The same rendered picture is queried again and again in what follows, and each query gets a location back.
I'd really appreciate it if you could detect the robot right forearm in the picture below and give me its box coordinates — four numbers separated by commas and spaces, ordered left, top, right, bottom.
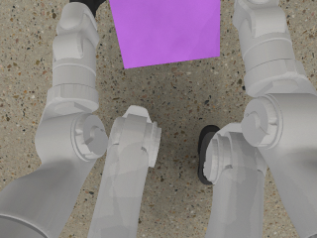
232, 0, 317, 97

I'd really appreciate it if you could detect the robot right upper arm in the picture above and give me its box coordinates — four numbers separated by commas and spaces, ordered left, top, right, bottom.
241, 93, 317, 238

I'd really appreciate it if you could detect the robot right thigh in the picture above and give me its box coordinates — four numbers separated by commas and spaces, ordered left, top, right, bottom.
204, 131, 265, 238

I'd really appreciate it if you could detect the robot right foot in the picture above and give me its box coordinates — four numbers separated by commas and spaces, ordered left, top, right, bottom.
197, 125, 220, 185

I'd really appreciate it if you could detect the robot left forearm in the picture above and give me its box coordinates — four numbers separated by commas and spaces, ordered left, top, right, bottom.
35, 2, 100, 145

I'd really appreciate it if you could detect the robot left upper arm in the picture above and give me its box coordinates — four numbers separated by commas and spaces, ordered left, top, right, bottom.
0, 111, 109, 238

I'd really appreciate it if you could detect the carton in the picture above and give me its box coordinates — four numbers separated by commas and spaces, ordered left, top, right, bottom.
109, 0, 221, 69

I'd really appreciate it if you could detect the robot left hand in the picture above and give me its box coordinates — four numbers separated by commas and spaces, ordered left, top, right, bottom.
69, 0, 106, 18

